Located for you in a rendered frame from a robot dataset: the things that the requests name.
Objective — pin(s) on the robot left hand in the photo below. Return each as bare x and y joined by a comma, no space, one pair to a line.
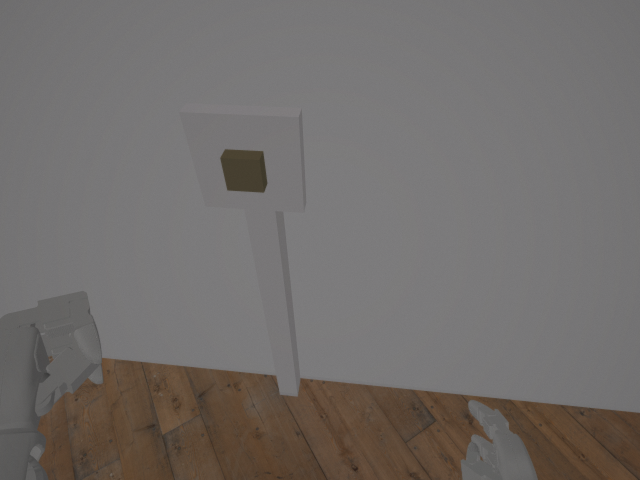
71,338

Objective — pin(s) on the panel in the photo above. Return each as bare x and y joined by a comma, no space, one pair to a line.
278,132

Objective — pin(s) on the robot right hand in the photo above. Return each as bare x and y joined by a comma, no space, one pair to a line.
506,459

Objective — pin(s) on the left robot forearm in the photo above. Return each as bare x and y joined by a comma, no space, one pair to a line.
20,452

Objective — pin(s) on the button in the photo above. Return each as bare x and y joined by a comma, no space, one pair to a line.
244,170

